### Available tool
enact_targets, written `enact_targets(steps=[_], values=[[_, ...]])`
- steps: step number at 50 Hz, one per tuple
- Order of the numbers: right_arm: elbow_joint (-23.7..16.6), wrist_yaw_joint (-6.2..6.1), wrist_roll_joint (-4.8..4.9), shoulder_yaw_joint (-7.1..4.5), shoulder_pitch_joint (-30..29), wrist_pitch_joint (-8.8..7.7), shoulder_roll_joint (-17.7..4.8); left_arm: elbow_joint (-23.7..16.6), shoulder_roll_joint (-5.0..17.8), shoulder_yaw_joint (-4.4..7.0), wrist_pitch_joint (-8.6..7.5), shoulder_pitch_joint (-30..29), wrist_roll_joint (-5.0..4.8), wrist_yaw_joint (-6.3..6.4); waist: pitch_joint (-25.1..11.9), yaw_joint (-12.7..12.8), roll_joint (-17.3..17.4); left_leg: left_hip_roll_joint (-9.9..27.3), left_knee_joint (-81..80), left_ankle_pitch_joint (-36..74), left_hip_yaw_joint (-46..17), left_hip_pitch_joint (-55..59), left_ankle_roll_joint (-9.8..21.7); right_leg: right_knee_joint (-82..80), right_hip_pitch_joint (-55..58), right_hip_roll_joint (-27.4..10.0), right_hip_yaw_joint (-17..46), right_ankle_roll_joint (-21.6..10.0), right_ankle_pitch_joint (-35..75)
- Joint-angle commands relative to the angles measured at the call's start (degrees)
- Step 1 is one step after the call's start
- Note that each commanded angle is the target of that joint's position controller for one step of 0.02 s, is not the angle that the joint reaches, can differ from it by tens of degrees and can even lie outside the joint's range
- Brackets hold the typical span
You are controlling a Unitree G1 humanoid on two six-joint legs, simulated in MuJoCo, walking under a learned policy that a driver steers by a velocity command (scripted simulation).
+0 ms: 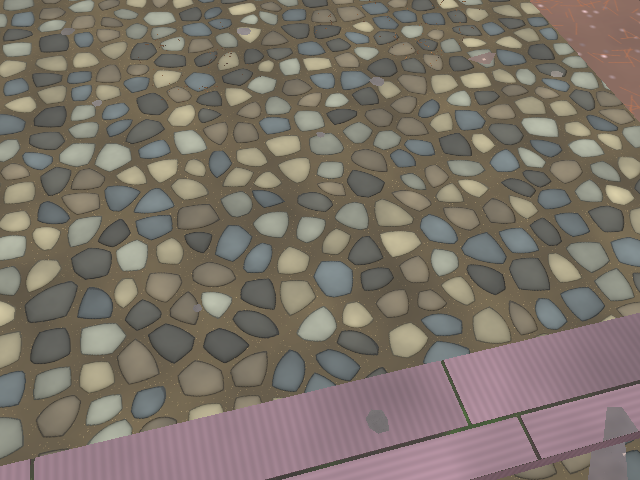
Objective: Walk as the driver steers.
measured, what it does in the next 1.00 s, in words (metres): walks ahead: right foot, then left foot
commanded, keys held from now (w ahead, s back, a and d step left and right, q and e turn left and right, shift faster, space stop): w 0.04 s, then no key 0.32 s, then w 0.64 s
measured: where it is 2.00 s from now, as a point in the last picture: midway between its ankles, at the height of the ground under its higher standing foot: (330, 300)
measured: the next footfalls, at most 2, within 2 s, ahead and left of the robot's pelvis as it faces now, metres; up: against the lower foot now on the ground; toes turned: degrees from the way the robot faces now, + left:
right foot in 0.20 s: +0.04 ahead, -0.12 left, +0.00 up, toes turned +3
left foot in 0.70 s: +0.20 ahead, +0.11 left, +0.00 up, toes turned +4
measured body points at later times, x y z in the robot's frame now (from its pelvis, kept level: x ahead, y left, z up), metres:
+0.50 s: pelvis +0.05 -0.02 +0.00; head +0.04 -0.02 +0.45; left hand +0.05 +0.23 -0.15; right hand +0.08 -0.27 -0.15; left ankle +0.06 +0.08 -0.73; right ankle +0.00 -0.12 -0.74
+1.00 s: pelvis +0.25 +0.03 +0.00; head +0.26 +0.04 +0.45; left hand +0.39 +0.26 -0.13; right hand +0.15 -0.18 -0.14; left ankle +0.16 +0.11 -0.74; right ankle +0.33 -0.07 -0.58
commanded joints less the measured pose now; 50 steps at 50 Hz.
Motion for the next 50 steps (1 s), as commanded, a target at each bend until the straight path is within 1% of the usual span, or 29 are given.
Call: enact_targets(steps=[1,2,3,7,9,10,11,12,13,18,19,21,23,24,26,28,31,33,34,35,36,37,38,39,41,44,45,48,50], values=[[-1.3,0.16,-0.61,-1.4,0.2,0.02,-7.7,1.6,3.6,0.36,0.88,7.9,0.51,-0.65,-5.9,1.6,11.0,11.2,-13.4,0.6,-12.9,3.4,6.8,-3.8,1.8,-2.8,-2.2,1.9,2.0],[-0.4,0.42,-0.42,-2.11,2.1,0.23,-9.4,1.5,4.1,0.38,0.62,6.5,0.64,-0.82,-5.7,0.5,11.2,11.3,-15.3,-8.8,-14.6,4.7,7.2,-5.0,0.4,-2.5,-4.0,1.9,1.8],[0.1,0.45,-0.25,-2.04,2.4,0.35,-9.1,1.5,3.8,0.2,0.46,4.5,0.6,-0.84,-4.4,0.0,10.0,11.9,-16.3,-11.6,-15.4,4.6,7.4,-7.5,0.0,-3.3,-4.2,2.0,2.5],[1.8,0.27,-0.41,-1.85,2.3,0.22,-8.2,3.6,1.6,-0.8,-0.33,3.5,-0.22,-0.08,-4.6,0.2,8.5,11.3,-13.5,-7.5,-13.6,4.2,6.3,-21.8,5.9,-4.8,-5.2,1.3,10.2],[2.6,0.39,0.04,-1.64,2.2,0.32,-7.5,5.3,1.9,-1.06,-0.79,4.9,0.05,0.35,-4.2,1.2,7.0,10.0,-11.7,-9.6,-12.6,0.0,3.0,-32.3,12.7,-5.9,-3.9,0.0,19.5],[2.8,0.6,0.19,-1.45,2.7,0.16,-6.7,5.4,3.4,-1.03,-1.29,4.4,0.7,0.53,-3.9,0.5,5.2,9.2,-11.0,-10.4,-12.3,-2.5,0.7,-33.4,14.8,-9.7,0.8,-0.7,20.9],[2.9,0.82,0.6,-1.42,3.7,0.19,-6.1,5.3,5.5,-0.86,-1.66,2.9,0.56,0.55,-2.1,-1.5,1.9,5.9,-10.3,-9.9,-9.3,-1.6,-0.5,-33.4,9.8,-12.5,4.5,-1.9,17.3],[3.8,0.88,0.61,-1.22,3.5,0.35,-5.2,6.1,4.6,-1.13,-1.91,1.6,-0.16,0.32,-0.1,-1.9,-1.2,4.2,-9.3,-5.4,-7.1,4.2,-0.9,-34.6,2.5,-12.7,4.8,-2.5,13.6],[4.8,0.76,0.33,-1.28,4.0,0.36,-5.4,6.3,3.2,-1.59,-2.36,0.9,-0.3,0.27,-0.2,-2.2,-1.5,4.7,-7.9,-1.4,-7.2,8.4,-0.8,-35.7,0.3,-12.4,4.4,-2.0,13.9],[8.1,0.4,0.19,-1.31,5.9,0.03,-5.5,8.5,2.5,-2.0,-3.0,3.2,-0.64,0.83,-2.5,-1.8,-0.1,6.2,-6.6,7.0,-7.3,9.5,-0.4,-34.4,6.3,-11.4,2.2,-1.4,25.6],[8.6,0.38,0.18,-1.25,5.9,0.11,-5.2,9.0,2.5,-1.99,-2.9,4.2,-0.54,0.84,-3.4,-1.5,0.0,5.3,-6.2,2.4,-6.6,9.2,-0.4,-34.8,7.1,-11.1,2.2,-1.9,21.1],[8.6,0.58,-0.14,-1.57,4.7,0.54,-5.3,9.5,4.7,-1.01,-2.35,6.1,-0.4,0.84,-1.4,-0.5,-2.5,1.6,-0.8,-11.4,-3.2,4.4,-0.1,-36.2,6.3,-11.2,4.7,-4.7,3.6],[7.1,1.24,-0.96,-1.57,1.4,0.56,-4.6,9.9,6.7,0.08,-1.94,9.3,-0.35,0.64,4.5,1.6,-5.9,-0.9,7.2,-17.0,0.4,-7.0,0.0,-41.7,6.6,-17.1,13.3,-9.1,-11.2],[6.1,1.54,-1.4,-1.38,-0.2,0.22,-3.6,10.2,7.0,0.43,-2.05,10.6,-0.28,0.56,7.0,2.4,-6.7,0.1,10.5,-16.3,1.3,-10.8,0.2,-43.5,7.2,-20.5,16.9,-11.3,-12.3],[4.2,1.96,-1.23,-1.82,-2.8,-0.83,-4.5,10.6,6.1,0.71,-2.86,12.5,0.42,0.42,8.0,3.2,-6.1,2.9,17.9,-17.3,-0.5,-18.2,0.7,-44.8,11.6,-24.0,20.2,-14.0,-5.4],[3.3,2.5,-0.91,-2.36,-3.2,-1.98,-5.4,10.6,6.0,1.03,-4.0,12.2,0.46,0.32,6.2,2.2,-3.9,4.6,19.6,-16.8,-1.5,-21.6,0.6,-43.5,16.9,-23.6,17.2,-13.9,4.9],[3.0,2.86,-0.27,-2.44,-0.7,-2.63,-3.9,9.9,5.5,1.27,-4.88,10.0,0.39,0.08,2.8,-0.3,-4.4,3.2,14.8,-13.5,1.1,-11.1,0.6,-40.1,12.6,-20.0,9.1,-11.6,18.5],[5.3,2.58,0.01,-2.82,7.4,-2.54,-2.8,8.9,5.8,1.4,-5.0,6.5,-0.44,-0.18,1.1,-5.1,-3.2,-0.3,6.0,-5.9,4.7,6.6,1.0,-34.2,2.1,-17.0,3.9,-9.2,24.8],[8.5,2.0,-0.09,-3.94,15.6,-2.5,-4.5,8.5,5.3,1.21,-5.15,6.1,-0.4,-0.41,-2.1,-8.5,0.2,-2.6,3.3,-5.0,5.1,17.8,1.1,-24.9,-2.4,-14.3,1.4,-8.0,31.8],[10.4,1.04,-1.0,-5.39,23.6,-2.79,-9.0,6.9,3.8,0.75,-5.66,3.9,-0.4,-0.84,-5.0,-12.1,8.7,6.3,-4.6,-12.8,-7.0,25.7,2.9,-7.8,-9.3,-9.1,-4.4,-5.2,29.7],[11.0,0.78,-0.99,-6.05,28.2,-2.92,-14.4,4.3,-1.8,-0.53,-6.02,5.0,-0.17,-1.34,-8.5,-9.9,20.9,21.9,-16.6,-23.3,-33.5,30.1,6.6,9.3,-20.7,-2.4,-8.2,-2.7,1.9],[11.6,0.99,-0.41,-5.56,24.5,-2.08,-12.7,4.4,1.3,0.36,-5.51,6.2,0.63,-1.8,-5.4,-6.4,16.0,24.4,-20.2,-34.3,-43.7,23.2,10.9,19.1,-24.4,-3.9,-3.2,-3.8,0.2],[9.1,1.3,-0.36,-4.76,16.7,-2.07,-9.3,4.0,2.1,0.57,-5.33,3.7,0.97,-2.28,1.5,-3.6,8.0,23.0,-18.5,-37.6,-37.2,17.7,10.8,24.0,-28.3,-8.1,-3.2,-4.7,5.5],[8.3,1.73,-0.34,-3.98,13.4,-2.46,-6.8,3.9,1.1,0.34,-5.62,2.6,1.08,-2.77,3.4,-2.8,4.6,19.9,-18.4,-31.0,-30.0,13.5,10.0,24.8,-28.2,-9.8,-3.6,-4.7,10.0],[8.6,1.63,-0.61,-2.82,12.3,-3.33,-4.2,4.2,0.0,0.29,-5.49,4.5,1.3,-3.47,2.4,0.2,4.1,15.1,-18.3,-16.1,-20.1,10.0,7.7,22.9,-24.6,-11.5,-4.6,-3.6,15.2],[11.5,1.6,-0.53,-2.52,17.7,-4.51,-4.4,1.8,-1.1,0.09,-4.25,1.3,1.38,-3.6,1.6,0.1,4.7,13.9,-17.5,0.0,-14.0,12.3,8.7,27.9,-30.8,-11.4,-7.5,-2.0,16.0],[12.7,1.53,-0.73,-2.44,20.9,-4.66,-4.4,0.5,-2.0,-0.15,-3.82,-1.2,1.19,-3.19,1.5,-1.1,6.1,14.6,-17.5,3.2,-14.0,14.2,10.4,34.7,-35.7,-10.6,-9.3,-1.7,13.4],[13.6,1.34,-1.32,-1.63,22.8,-4.86,-3.2,-5.7,-2.6,-0.85,-3.26,-10.5,1.16,-2.57,3.9,-1.5,5.4,14.9,-19.3,3.6,-12.3,15.4,11.2,40.9,-48.3,-11.7,-9.8,-1.8,9.4],[14.0,0.87,-1.11,-1.13,22.7,-4.91,-2.3,-10.1,-2.7,-1.69,-3.12,-15.6,1.5,-2.64,5.0,-1.0,4.5,13.5,-21.2,3.5,-10.2,14.2,9.9,35.8,-50.3,-12.9,-10.4,-2.2,9.1]])
Keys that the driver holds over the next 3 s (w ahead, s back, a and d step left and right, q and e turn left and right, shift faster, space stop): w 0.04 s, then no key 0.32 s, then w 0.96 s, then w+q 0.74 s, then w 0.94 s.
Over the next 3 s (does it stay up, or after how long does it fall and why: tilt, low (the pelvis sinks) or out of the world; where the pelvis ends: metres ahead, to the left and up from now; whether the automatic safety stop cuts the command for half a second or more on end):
stays up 1.32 0.28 0.06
